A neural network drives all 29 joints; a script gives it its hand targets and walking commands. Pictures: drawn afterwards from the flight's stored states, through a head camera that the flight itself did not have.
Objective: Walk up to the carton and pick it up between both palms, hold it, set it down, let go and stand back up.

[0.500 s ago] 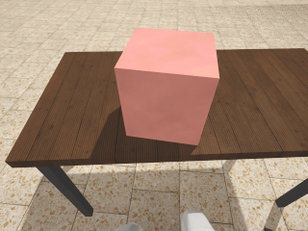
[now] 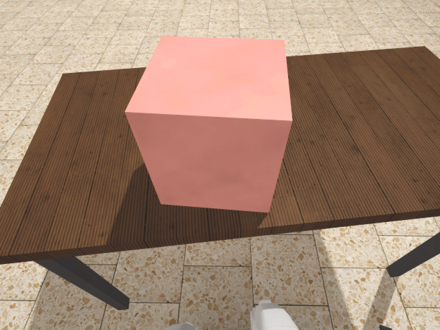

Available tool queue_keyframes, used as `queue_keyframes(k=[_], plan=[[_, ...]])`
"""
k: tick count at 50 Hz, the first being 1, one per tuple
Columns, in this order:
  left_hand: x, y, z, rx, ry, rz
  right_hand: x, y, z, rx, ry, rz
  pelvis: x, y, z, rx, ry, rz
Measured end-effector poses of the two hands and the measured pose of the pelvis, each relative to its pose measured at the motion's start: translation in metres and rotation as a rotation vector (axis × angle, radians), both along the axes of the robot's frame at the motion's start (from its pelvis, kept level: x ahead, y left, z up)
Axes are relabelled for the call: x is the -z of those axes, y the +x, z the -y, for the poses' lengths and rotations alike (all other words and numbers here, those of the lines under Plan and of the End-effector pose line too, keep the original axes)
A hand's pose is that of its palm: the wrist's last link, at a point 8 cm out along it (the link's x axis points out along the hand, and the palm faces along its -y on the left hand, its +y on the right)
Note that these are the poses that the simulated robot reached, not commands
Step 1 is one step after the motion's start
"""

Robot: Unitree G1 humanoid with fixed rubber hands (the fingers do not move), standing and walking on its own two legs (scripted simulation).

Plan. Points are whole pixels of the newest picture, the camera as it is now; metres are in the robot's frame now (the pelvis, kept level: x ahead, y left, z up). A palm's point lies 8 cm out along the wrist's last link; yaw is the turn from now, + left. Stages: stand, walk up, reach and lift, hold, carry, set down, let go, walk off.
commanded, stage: walk up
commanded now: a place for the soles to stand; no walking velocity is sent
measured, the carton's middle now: (217, 128) +0.47 +0.01 +0.11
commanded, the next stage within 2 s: none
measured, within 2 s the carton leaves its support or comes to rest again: neither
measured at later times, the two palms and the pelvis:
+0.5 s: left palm out of the picture +0.10 +0.30 -0.10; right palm out of the picture +0.10 -0.33 -0.11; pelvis +0.03 -0.01 +0.00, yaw +0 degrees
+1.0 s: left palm out of the picture +0.13 +0.30 -0.09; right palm out of the picture +0.11 -0.32 -0.10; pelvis +0.02 -0.01 -0.01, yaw +0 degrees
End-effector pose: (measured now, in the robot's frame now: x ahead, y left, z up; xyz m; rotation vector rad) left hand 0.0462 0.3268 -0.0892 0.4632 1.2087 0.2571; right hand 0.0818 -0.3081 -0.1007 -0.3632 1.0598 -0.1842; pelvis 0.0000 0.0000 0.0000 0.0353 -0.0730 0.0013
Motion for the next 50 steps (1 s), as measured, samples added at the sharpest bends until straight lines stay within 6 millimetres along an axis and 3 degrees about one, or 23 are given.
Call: queue_keyframes(k=[4,10,21,35,50], plan=[[0.005,0.01,0.018,0.012,0.005,0.007,0.012,0.008,0.015,0.014,0.016,0.001,0.008,0.005,0.016,0.011,-0.001,-0.001],[0.003,0.02,0.034,0.018,-0.006,0.04,0.011,0.017,0.025,0.012,0.027,-0.007,0.006,0.01,0.026,0.01,0.007,-0.007],[0.008,0.039,0.024,0.018,-0.033,0.041,0.009,0.008,0.017,0.028,0.011,-0.051,0.004,0.023,0.014,0.007,-0.007,-0.027],[0.007,0.078,0.028,0.052,-0.057,0.132,0.004,0.03,0.015,0.019,0.003,0.013,0.005,0.028,0.013,0.007,-0.009,-0.034],[0.001,0.084,0.03,0.058,-0.061,0.185,0.002,0.032,0.015,0.023,0.007,0.051,0.005,0.025,0.013,0.007,-0.008,-0.03]])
